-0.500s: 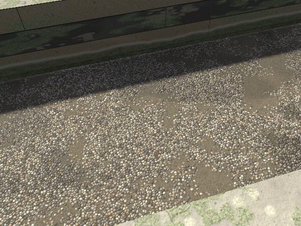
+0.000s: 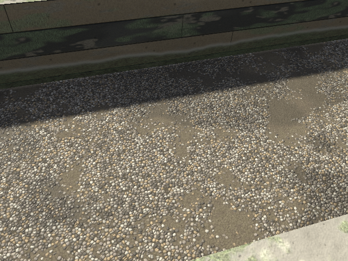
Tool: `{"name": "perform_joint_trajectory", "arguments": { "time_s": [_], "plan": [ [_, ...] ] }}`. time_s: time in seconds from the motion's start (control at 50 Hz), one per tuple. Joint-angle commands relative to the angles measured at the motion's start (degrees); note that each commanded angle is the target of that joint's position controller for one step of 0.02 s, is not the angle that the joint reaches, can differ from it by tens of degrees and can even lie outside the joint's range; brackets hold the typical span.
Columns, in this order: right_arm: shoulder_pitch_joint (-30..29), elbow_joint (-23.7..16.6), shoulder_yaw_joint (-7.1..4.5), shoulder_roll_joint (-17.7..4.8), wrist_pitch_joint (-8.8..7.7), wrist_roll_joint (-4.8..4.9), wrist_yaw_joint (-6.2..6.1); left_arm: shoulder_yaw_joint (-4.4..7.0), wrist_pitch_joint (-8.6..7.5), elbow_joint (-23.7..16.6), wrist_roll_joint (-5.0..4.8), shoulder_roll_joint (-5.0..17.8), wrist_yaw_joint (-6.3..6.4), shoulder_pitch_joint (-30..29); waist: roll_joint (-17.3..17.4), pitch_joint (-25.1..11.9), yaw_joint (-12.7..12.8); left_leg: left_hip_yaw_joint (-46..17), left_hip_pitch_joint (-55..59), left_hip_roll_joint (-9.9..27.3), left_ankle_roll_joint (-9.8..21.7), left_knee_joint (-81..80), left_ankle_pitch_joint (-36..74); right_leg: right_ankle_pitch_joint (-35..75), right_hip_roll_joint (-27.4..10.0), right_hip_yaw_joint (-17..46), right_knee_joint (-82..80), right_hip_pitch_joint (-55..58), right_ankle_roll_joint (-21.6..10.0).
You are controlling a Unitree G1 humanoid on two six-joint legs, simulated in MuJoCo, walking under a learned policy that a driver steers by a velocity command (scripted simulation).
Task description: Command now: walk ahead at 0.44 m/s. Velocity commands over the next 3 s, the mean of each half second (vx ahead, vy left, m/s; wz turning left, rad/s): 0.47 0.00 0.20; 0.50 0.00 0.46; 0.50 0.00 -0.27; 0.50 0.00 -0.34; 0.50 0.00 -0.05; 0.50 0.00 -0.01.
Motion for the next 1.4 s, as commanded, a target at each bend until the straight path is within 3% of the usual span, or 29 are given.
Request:
{"name": "perform_joint_trajectory", "arguments": {
  "time_s": [0.02,0.12,0.16,0.18,0.2,0.22,0.24,0.28,0.32,0.38,0.5,0.52,0.64,0.66,0.68,0.7,0.72,0.74,0.78,0.84,0.9,0.92,0.98,1.04,1.08,1.1,1.16,1.26,1.4],
  "plan": [
    [-1.01,-2.95,-1.91,-8.05,-1.38,0.58,0.29,-0.73,-0.90,-4.88,-0.07,0.40,-0.24,-6.30,6.47,4.92,0.49,-8.04,-3.24,12.16,6.94,-6.74,24.08,6.17,-0.31,-3.90,-7.91,-1.48,0.04],
    [0.68,-1.65,-2.70,-9.79,-0.15,0.39,0.61,-0.26,-0.68,-5.85,-1.31,1.21,-0.17,-8.29,8.59,5.73,-0.97,-8.86,-4.45,14.59,7.15,-3.73,28.41,2.84,1.81,-7.42,-18.16,8.41,-2.79],
    [-0.96,-1.70,-3.14,-11.23,-0.43,1.00,0.08,0.67,-1.06,-3.33,-0.78,2.70,0.73,0.00,7.71,2.81,2.88,-8.61,-3.64,13.80,5.76,4.06,39.04,0.86,4.21,-6.86,-22.27,18.54,-4.48],
    [-2.41,-1.76,-3.22,-11.51,-0.48,1.60,0.02,1.44,-1.61,-0.32,-0.13,3.44,1.31,9.65,5.33,-1.39,7.55,-5.88,-5.51,10.74,4.39,15.25,40.47,2.05,5.31,-6.57,-25.99,28.89,-5.23],
    [-2.00,-2.72,-2.63,-8.92,-0.79,2.80,0.30,2.88,-2.53,1.09,1.27,8.43,2.24,20.08,-1.75,-8.47,11.78,-3.09,-15.27,6.39,2.10,35.43,24.81,-5.28,-7.94,9.25,-29.70,42.56,-8.61],
    [1.69,-4.41,-1.50,-2.30,-0.75,2.94,0.58,2.98,-2.77,0.29,0.96,11.75,2.36,19.80,-8.49,-13.25,7.30,-7.33,-30.32,-3.65,0.08,52.94,-14.84,-8.73,-22.77,34.11,-36.54,49.76,-13.06],
    [-5.11,-5.48,-2.53,-6.40,-0.21,2.02,-0.01,3.60,-1.58,-0.31,-1.66,10.68,2.82,15.47,-6.10,-8.50,9.41,-13.59,-34.55,-3.57,0.16,56.88,-8.41,-12.10,-22.58,34.00,-39.82,40.39,-14.13],
    [-9.45,-6.76,-3.18,-7.81,-0.02,1.00,0.01,1.47,-1.73,-1.22,-0.89,3.65,2.57,7.60,-1.54,-0.07,4.47,-11.61,-33.92,0.74,-0.20,56.72,-1.36,-12.30,-18.66,21.62,-41.32,27.93,-11.64],
    [-7.27,-5.38,-3.43,-6.12,2.05,0.17,0.07,0.96,-2.88,-0.97,-0.57,2.04,2.76,5.93,-2.38,1.49,1.64,-10.59,-28.13,2.13,-2.14,53.67,0.24,1.56,-16.08,13.28,-41.73,20.09,-8.89],
    [-6.64,-4.45,-3.66,-4.95,4.57,0.70,0.14,1.22,-4.32,0.00,-0.80,3.82,2.05,8.40,-0.83,1.01,-0.12,-9.40,-26.30,1.73,-3.08,51.32,0.43,16.40,-15.48,6.52,-39.79,18.01,-8.31],
    [-16.76,-7.10,-2.78,-3.39,6.34,-0.06,1.12,1.04,-4.20,0.37,-1.87,5.69,2.25,11.24,-3.84,1.49,1.45,-6.19,-28.62,2.57,-1.92,37.98,9.99,19.17,-14.09,-1.63,-35.68,20.35,-4.59],
    [-18.35,-7.86,-2.75,-3.58,6.28,-0.52,1.58,1.30,-4.12,0.64,-1.83,6.78,2.36,11.75,-3.11,1.19,1.93,-4.67,-27.99,2.27,-1.60,37.67,9.27,19.01,-14.76,-1.93,-35.14,20.37,-4.52],
    [-25.63,-13.10,-1.77,-3.47,6.46,0.66,3.15,2.28,-2.28,-0.75,-0.31,8.93,3.13,10.33,-5.31,0.95,4.60,-0.05,-23.24,2.55,-0.31,26.83,-5.19,11.05,-17.02,-4.21,-30.20,22.50,-5.76],
    [-23.39,-12.90,-2.11,-4.37,6.38,0.29,3.24,2.39,-2.28,-1.27,0.03,9.16,3.48,7.76,-4.96,2.07,2.87,-0.45,-19.25,2.30,0.60,21.77,-4.29,17.34,-17.31,-5.64,-27.40,20.23,-4.26],
    [-18.75,-12.04,-2.02,-3.68,6.18,-0.26,2.77,2.34,-2.08,-1.65,-0.16,9.53,4.02,5.38,-3.71,-0.68,-0.30,-1.04,-10.48,0.82,2.19,14.43,-2.38,27.89,-15.35,-8.21,-20.06,19.60,-2.33],
    [-9.76,-9.98,-1.78,-2.25,5.47,-1.12,1.63,1.54,-1.15,-2.05,-0.35,7.32,4.08,3.34,-1.08,-4.41,-3.85,-2.29,-1.50,0.14,5.15,9.28,11.31,31.72,-9.66,-12.21,-4.94,17.62,0.01],
    [-7.87,-9.72,-3.18,-10.01,4.90,-0.67,0.93,0.03,-0.05,-6.90,0.26,3.48,3.46,2.19,15.08,-8.40,-4.21,-22.07,10.40,13.15,12.43,11.65,45.62,-3.21,0.89,-13.38,15.37,-1.65,4.80],
    [-9.02,-10.14,-4.45,-13.40,4.76,1.37,0.65,0.61,0.74,-8.84,1.26,4.57,3.90,0.19,18.56,-12.76,-5.08,-33.67,6.20,20.06,19.47,8.39,57.73,-23.22,4.25,-4.24,21.28,-7.54,7.27],
    [-17.40,-12.13,-2.62,-7.79,4.73,0.48,-0.19,0.74,0.78,-8.94,-0.21,4.98,4.58,-1.30,11.27,-6.99,-0.62,-26.52,-5.24,16.60,16.37,9.01,51.53,-17.66,2.18,-0.36,23.75,-7.48,9.67],
    [-27.27,-14.55,-0.02,-2.98,3.59,0.12,0.09,-0.19,2.84,-9.24,1.39,2.78,4.95,0.37,10.78,-6.11,5.13,-17.88,-17.28,8.58,9.65,5.33,43.02,-11.87,2.20,-1.13,11.95,4.30,9.64],
    [-26.14,-13.09,0.27,-3.79,1.85,-0.47,0.98,-1.08,4.23,-8.69,1.26,1.67,4.34,-0.17,7.51,-8.74,5.08,-17.53,-14.10,7.76,6.50,4.71,34.83,-11.68,1.27,0.13,-2.23,11.17,7.96],
    [-24.28,-12.36,-0.20,-5.55,1.92,-0.22,1.03,-1.27,4.39,-7.94,0.62,1.65,3.36,-1.30,8.09,-11.21,3.93,-20.29,-11.08,8.97,6.06,2.64,24.53,-13.07,2.28,-1.35,-4.29,13.87,6.60],
    [-25.19,-13.13,-0.51,-5.75,3.50,0.38,0.99,-1.77,3.96,-9.11,-0.67,0.64,1.91,-7.62,7.49,-6.55,1.22,-25.45,-12.45,9.38,4.84,-1.90,-2.12,-10.98,1.30,-1.18,-14.96,17.39,3.80],
    [-26.72,-13.70,-0.22,-4.80,4.63,1.63,0.87,-3.21,3.05,-7.88,0.59,-3.15,0.88,-4.22,4.47,-4.18,2.31,-24.09,-20.51,7.72,1.01,-0.97,-13.42,-7.30,0.37,-1.75,-24.25,30.67,-0.61],
    [-27.85,-15.04,0.65,-2.74,3.86,-0.03,1.84,-2.07,2.09,-8.35,-1.67,1.73,1.62,-6.57,-5.16,-0.51,1.03,-8.90,-20.86,0.06,-3.21,8.11,-3.38,-9.98,-5.49,11.23,-32.07,24.54,-4.73],
    [-28.70,-15.23,0.36,-3.58,3.21,-0.50,1.95,-1.78,1.75,-8.73,-2.09,3.14,1.79,-7.26,-5.88,1.23,0.84,-6.02,-19.08,-0.41,-4.02,10.31,0.23,-9.68,-7.98,16.35,-35.82,21.60,-5.31],
    [-27.71,-14.74,0.71,-2.69,1.91,-1.04,2.29,-1.91,1.59,-9.48,-2.23,3.20,2.03,-8.95,-3.34,1.06,-0.32,-4.02,-11.88,0.75,-4.61,9.15,3.56,-6.99,-5.98,16.02,-35.54,17.94,-3.99],
    [-29.31,-15.91,2.10,0.33,2.04,-1.82,2.18,-2.51,2.49,-10.28,-1.92,1.03,1.49,-8.61,1.68,-2.13,0.48,-3.99,-4.14,2.58,-4.49,8.79,4.31,-9.52,-1.10,12.61,-31.89,15.13,-1.59],
    [-28.14,-17.14,1.44,-2.11,1.81,-1.31,1.36,-2.08,3.08,-11.50,-1.77,1.39,1.20,-8.07,6.16,-0.92,2.00,-5.86,-3.44,6.91,-2.88,6.62,1.86,-7.68,2.53,9.81,-25.01,12.85,-0.66]
  ]
}}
